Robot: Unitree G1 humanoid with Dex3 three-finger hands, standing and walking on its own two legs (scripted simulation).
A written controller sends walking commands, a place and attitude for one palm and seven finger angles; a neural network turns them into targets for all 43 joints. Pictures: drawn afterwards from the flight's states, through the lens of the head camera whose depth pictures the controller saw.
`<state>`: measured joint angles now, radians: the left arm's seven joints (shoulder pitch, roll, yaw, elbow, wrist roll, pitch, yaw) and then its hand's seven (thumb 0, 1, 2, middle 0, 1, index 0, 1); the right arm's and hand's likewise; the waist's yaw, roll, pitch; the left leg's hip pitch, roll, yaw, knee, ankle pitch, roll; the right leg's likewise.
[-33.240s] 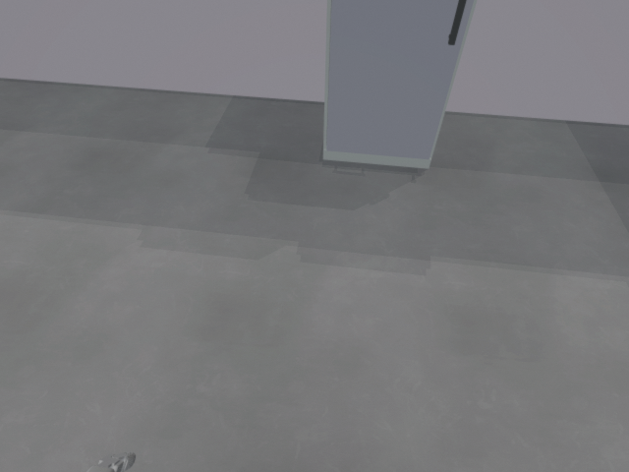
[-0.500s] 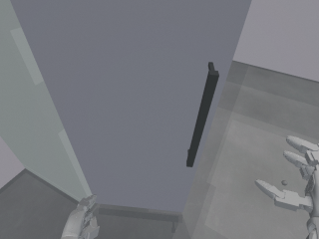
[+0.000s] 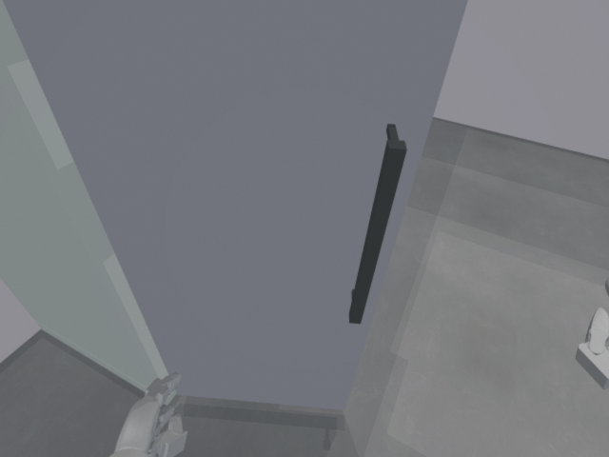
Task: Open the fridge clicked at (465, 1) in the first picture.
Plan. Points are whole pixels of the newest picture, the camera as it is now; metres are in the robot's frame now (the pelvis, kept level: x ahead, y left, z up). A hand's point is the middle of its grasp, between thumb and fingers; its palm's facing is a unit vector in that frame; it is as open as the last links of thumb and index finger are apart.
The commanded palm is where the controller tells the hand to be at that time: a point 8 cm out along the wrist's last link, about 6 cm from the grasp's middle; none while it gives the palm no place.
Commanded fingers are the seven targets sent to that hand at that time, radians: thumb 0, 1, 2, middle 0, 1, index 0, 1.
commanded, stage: draw the hand back to the body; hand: right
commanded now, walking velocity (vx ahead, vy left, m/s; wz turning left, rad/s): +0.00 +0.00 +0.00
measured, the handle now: (370, 240) +0.42 -0.11 +0.07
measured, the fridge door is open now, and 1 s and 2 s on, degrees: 68 68 68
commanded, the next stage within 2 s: step back with the hand held close in 0.16 s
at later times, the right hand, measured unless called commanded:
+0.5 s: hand (569, 345) +0.19 -0.26 +0.16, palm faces +0.41 +0.81 -0.42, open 7.4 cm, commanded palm +0.13 -0.30 +0.17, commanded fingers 0.00 -0.90 -0.90 0.20 0.30 0.20 0.30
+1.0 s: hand out of the picture +0.13 -0.28 +0.15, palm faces +0.44 +0.79 -0.43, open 7.4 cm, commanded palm +0.07 -0.32 +0.17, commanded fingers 0.00 -0.90 -0.90 0.20 0.30 0.20 0.30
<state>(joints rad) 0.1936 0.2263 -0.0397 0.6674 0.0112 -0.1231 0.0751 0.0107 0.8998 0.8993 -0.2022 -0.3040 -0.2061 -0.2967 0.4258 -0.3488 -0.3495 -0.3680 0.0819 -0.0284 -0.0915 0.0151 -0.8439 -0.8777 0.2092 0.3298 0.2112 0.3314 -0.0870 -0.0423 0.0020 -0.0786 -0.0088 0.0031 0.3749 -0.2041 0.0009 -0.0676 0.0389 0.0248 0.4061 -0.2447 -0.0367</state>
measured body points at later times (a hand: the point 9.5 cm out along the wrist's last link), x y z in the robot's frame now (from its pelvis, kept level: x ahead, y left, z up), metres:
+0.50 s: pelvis -0.01 +0.00 +0.00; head -0.02 +0.00 +0.45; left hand +0.17 +0.23 -0.08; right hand +0.16 -0.30 +0.18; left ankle +0.01 +0.12 -0.74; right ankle -0.01 -0.09 -0.74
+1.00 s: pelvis -0.08 -0.02 -0.02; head -0.07 -0.04 +0.43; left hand +0.09 +0.23 -0.09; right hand +0.10 -0.32 +0.18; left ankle +0.01 +0.12 -0.74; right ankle -0.01 -0.09 -0.74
